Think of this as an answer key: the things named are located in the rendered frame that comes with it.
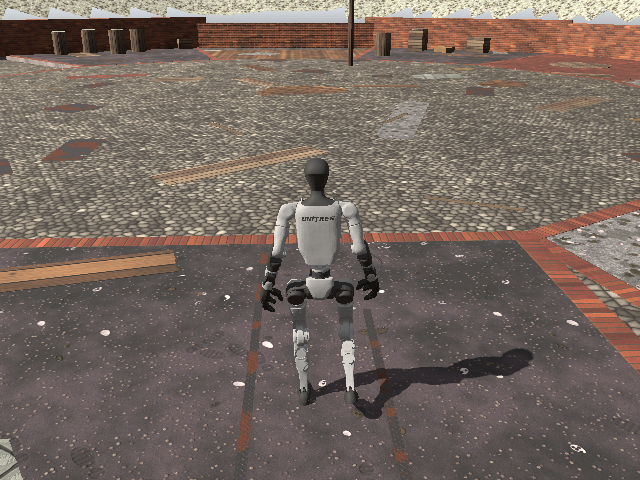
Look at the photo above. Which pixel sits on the left robot forearm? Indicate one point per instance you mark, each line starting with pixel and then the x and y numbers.
pixel 271 271

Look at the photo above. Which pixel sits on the robot left hand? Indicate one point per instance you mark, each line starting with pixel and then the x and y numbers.
pixel 265 298

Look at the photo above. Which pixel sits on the robot right foot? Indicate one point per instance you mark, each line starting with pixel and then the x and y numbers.
pixel 351 396

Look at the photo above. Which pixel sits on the robot right upper arm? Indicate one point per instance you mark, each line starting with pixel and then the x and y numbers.
pixel 350 211

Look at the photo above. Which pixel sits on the robot foot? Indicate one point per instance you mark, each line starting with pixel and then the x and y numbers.
pixel 304 397
pixel 351 396

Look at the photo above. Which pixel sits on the robot left upper arm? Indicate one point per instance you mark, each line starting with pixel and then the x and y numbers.
pixel 286 212

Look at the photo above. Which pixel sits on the robot right hand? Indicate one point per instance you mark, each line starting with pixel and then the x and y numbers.
pixel 374 285

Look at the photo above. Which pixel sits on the robot left foot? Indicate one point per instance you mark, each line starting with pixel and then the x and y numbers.
pixel 304 397

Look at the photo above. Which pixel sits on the right robot forearm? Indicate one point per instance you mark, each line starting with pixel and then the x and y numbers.
pixel 367 264

